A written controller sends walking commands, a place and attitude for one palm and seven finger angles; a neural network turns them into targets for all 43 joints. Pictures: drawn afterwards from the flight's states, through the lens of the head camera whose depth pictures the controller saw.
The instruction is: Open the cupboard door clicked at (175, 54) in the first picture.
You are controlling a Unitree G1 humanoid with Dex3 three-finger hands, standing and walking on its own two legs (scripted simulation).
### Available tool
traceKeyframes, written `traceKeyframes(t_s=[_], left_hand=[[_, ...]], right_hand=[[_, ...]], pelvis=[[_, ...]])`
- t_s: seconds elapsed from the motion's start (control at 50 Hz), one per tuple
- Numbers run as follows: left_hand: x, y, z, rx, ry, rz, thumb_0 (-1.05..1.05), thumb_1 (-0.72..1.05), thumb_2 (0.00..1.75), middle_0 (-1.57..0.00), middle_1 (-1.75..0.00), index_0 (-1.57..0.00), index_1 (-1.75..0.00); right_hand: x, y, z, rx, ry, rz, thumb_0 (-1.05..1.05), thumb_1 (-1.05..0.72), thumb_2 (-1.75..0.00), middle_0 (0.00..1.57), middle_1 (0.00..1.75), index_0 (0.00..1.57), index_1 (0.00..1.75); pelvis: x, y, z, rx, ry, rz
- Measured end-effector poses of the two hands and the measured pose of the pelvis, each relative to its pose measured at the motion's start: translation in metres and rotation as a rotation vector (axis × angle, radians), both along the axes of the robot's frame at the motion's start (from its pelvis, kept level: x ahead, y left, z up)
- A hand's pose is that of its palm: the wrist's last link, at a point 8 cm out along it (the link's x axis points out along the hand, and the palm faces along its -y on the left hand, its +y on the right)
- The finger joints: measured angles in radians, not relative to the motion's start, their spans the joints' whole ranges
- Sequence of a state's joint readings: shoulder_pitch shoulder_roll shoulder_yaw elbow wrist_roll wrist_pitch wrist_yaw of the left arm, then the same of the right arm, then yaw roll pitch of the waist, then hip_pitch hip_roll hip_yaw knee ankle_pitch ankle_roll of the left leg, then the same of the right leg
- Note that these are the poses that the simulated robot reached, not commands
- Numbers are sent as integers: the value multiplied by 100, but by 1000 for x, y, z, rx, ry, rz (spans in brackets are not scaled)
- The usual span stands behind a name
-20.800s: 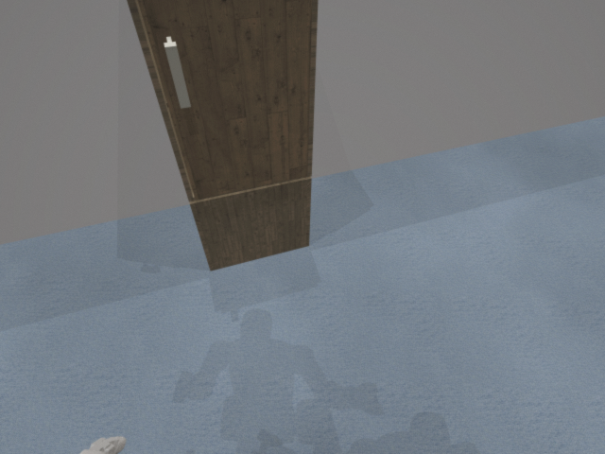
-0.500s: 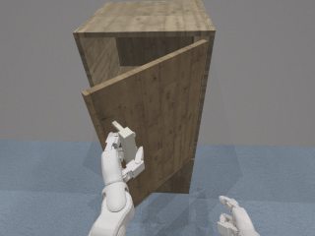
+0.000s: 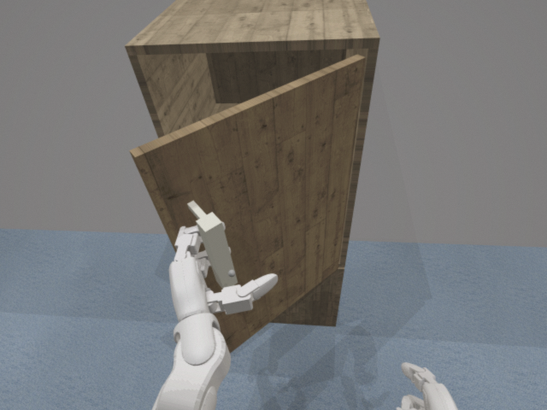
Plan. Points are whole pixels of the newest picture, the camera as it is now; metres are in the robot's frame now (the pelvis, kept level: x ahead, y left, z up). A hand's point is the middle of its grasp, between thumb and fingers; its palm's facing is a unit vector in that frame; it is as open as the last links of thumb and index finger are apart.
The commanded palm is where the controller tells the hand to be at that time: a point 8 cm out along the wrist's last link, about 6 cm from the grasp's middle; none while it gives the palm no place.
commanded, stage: open thumb and fingers to let go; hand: left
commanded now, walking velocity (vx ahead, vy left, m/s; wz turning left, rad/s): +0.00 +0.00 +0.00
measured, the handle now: (211, 245) +0.33 +0.11 +0.10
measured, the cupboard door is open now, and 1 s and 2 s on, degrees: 44 47 45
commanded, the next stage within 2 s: slide the hand sideways off the handle in 0.36 s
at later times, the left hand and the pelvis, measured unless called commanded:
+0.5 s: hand (226, 272) +0.29 +0.08 +0.09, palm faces +0.25 -0.97 -0.02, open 15.4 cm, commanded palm +0.24 +0.12 +0.09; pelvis -0.01 +0.04 +0.00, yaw -1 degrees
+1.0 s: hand (217, 309) +0.23 +0.09 +0.09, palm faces -0.14 -0.99 +0.01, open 16.2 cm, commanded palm +0.21 +0.15 +0.09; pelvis -0.04 +0.06 +0.00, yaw -3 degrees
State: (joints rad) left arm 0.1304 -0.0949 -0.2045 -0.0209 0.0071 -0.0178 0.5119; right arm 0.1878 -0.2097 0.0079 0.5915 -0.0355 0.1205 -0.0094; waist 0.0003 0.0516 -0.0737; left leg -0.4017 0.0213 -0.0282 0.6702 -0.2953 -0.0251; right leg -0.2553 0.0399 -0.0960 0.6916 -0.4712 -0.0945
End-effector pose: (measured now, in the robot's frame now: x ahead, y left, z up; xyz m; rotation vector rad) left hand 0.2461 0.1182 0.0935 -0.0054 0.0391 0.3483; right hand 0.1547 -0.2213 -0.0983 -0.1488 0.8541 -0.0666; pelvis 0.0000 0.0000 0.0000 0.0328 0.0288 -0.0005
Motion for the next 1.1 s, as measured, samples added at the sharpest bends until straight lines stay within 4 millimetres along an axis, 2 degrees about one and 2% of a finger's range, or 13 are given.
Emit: traceKeyframes(t_s=[0.08,0.16,0.4,0.44,0.5,0.6,0.68,0.76,0.88,1.1], left_hand=[[-1,5,-1,1,-3,5,0,-31,38,-30,-119,-31,-119],[-2,7,0,4,-11,-12,0,-41,34,-28,-109,-29,-108],[5,7,0,15,-12,-72,-1,-50,30,-22,-59,-23,-59],[6,9,0,11,-10,-76,-1,-50,30,-24,-54,-25,-56],[5,11,0,19,-10,-96,-1,-50,30,-27,-51,-27,-54],[-4,22,-3,70,-54,-398,-1,-50,30,-22,-41,-17,-43],[-13,19,-3,29,-60,-562,-1,-50,30,-19,-36,-13,-37],[-15,14,-5,-53,-51,-543,-1,-51,30,-17,-33,-14,-33],[-19,12,-4,-24,-66,-492,-1,-51,30,-16,-31,-17,-32],[-35,34,-3,-8,-53,-473,-1,-50,30,-19,-32,-19,-32]], right_hand=[[5,5,3,-4,-17,6,1,-91,-90,20,30,20,30],[9,12,6,-6,-36,14,1,-91,-90,20,30,20,30],[8,41,11,7,-59,23,1,-91,-90,20,30,20,30],[5,45,10,10,-56,24,1,-91,-90,20,30,20,30],[0,51,9,14,-44,30,1,-91,-90,20,30,20,30],[-14,56,9,10,-30,27,1,-91,-90,20,30,20,30],[-25,58,9,12,-59,-3,1,-91,-90,20,30,20,30],[-33,62,11,11,-79,-18,1,-91,-90,20,30,20,30],[-39,66,17,14,-94,-8,1,-91,-90,20,30,20,30],[-30,60,24,8,-116,-6,1,-91,-90,20,30,20,30]], pelvis=[[-1,4,-1,-3,3,0],[-2,10,-1,-8,4,2],[-11,30,-3,-27,4,-5],[-12,33,-4,-31,3,-7],[-15,37,-4,-32,1,-9],[-21,44,-4,-31,-1,-9],[-27,53,-5,-41,-12,-14],[-32,58,-4,-42,-18,-25],[-36,59,-4,-38,-18,-42],[-33,54,-2,-42,-31,-46]])
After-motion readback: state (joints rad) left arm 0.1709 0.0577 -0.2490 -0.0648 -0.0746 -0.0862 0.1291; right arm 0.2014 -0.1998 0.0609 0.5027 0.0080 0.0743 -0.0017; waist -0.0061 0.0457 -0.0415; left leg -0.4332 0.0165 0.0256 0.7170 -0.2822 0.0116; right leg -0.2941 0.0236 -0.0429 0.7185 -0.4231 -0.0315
